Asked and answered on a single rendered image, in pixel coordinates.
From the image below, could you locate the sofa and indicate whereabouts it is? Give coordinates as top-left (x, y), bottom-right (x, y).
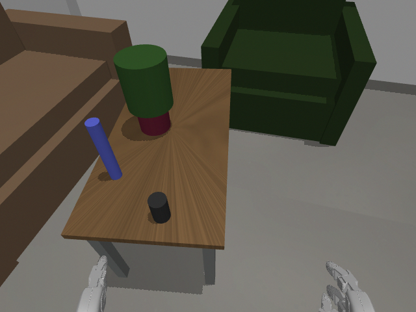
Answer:
top-left (0, 3), bottom-right (132, 286)

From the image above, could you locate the coffee table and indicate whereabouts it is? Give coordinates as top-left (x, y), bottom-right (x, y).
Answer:
top-left (61, 68), bottom-right (231, 285)

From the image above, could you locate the potted plant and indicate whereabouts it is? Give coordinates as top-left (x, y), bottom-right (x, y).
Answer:
top-left (113, 44), bottom-right (174, 136)

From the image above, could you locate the left robot hand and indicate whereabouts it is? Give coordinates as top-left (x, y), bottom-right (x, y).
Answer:
top-left (75, 255), bottom-right (107, 312)

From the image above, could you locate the armchair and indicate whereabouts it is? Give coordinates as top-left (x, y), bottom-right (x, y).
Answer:
top-left (201, 0), bottom-right (377, 146)

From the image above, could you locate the right robot hand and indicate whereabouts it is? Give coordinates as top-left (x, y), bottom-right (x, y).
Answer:
top-left (318, 261), bottom-right (375, 312)

